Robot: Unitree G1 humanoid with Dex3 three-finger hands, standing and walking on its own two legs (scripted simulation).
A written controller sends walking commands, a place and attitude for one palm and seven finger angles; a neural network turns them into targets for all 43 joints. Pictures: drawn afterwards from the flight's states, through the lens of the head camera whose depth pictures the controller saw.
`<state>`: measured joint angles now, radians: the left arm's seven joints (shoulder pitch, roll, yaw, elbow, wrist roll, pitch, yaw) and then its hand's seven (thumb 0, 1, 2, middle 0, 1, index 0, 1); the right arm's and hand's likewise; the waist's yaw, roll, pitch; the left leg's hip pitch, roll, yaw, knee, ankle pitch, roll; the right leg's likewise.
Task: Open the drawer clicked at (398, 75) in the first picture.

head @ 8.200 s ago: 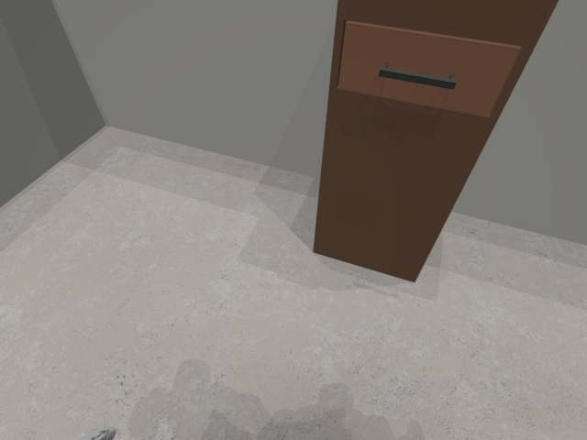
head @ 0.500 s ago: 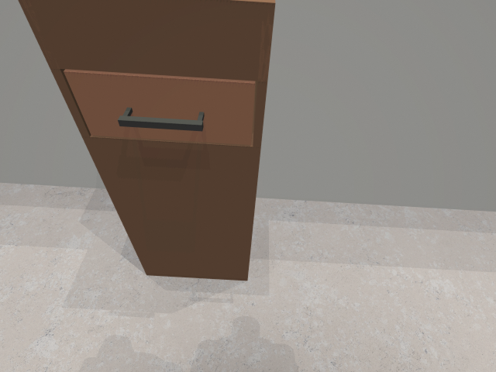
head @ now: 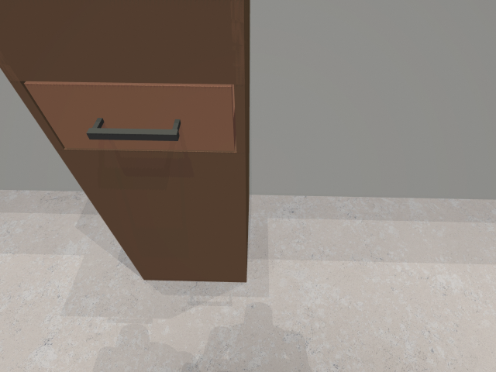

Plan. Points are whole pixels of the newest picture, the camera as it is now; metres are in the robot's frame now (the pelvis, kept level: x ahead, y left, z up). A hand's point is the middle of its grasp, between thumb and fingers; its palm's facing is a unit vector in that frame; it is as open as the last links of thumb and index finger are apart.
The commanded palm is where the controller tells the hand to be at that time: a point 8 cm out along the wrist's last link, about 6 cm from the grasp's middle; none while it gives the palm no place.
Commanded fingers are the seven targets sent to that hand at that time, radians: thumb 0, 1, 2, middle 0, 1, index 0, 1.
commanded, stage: come to a stop and stand still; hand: left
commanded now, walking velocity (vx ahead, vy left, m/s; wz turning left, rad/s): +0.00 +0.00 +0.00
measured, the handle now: (136, 128) +0.54 +0.26 +0.08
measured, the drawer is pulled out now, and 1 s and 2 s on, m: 0.00 0.00 0.00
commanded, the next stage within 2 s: look again from close up in 0.12 s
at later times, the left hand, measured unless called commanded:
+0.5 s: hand out of the picture -0.04 +0.21 -0.18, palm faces +0.01 -0.98 -0.20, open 7.4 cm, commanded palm none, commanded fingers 0.00 0.90 0.90 -0.20 -0.30 -0.20 -0.30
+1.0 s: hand out of the picture -0.03 +0.19 -0.18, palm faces -0.02 -0.98 -0.18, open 7.4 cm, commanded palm none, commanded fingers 0.00 0.90 0.90 -0.20 -0.30 -0.20 -0.30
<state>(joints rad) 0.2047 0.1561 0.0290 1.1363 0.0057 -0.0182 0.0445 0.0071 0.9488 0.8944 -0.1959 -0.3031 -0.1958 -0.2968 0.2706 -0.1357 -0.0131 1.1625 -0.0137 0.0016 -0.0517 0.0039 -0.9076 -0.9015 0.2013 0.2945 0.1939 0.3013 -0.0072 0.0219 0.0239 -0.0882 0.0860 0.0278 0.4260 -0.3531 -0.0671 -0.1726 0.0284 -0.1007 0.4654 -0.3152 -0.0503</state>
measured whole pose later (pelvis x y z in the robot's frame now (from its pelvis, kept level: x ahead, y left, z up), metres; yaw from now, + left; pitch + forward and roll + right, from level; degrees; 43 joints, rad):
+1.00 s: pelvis -0.02 +0.03 +0.00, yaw -3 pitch +0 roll +1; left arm 0.30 0.12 0.00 1.12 0.03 -0.01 0.02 0.00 0.92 0.89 -0.19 -0.30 -0.19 -0.30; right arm 0.33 -0.14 0.02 1.12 -0.02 -0.01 -0.02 0.00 -0.91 -0.90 0.20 0.29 0.19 0.30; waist 0.01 0.01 0.03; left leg -0.17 0.01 0.08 0.52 -0.35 0.01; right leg -0.24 -0.02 -0.04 0.57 -0.33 -0.01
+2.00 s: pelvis +0.01 +0.04 +0.00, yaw -2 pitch -2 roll +0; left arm 0.27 0.19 0.00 1.00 0.02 0.01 0.03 0.00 0.91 0.89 -0.20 -0.30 -0.20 -0.30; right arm 0.23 -0.18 -0.01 0.96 -0.02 0.01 -0.01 0.00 -0.91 -0.90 0.20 0.29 0.19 0.30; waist 0.01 0.00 0.01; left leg -0.24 0.01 0.06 0.54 -0.26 0.02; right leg -0.24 -0.02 -0.07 0.53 -0.26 -0.01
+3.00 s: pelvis +0.02 +0.04 +0.00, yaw -4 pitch -1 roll +0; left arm 0.37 0.18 -0.03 0.77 0.10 0.05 0.06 0.01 0.91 0.89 -0.20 -0.31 -0.20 -0.30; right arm 0.28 -0.18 0.02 1.03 0.01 -0.06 -0.04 0.01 -0.91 -0.90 0.20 0.29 0.20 0.30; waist 0.03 -0.01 0.03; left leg -0.19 0.02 0.08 0.45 -0.24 0.01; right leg -0.21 -0.01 -0.05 0.47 -0.24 -0.02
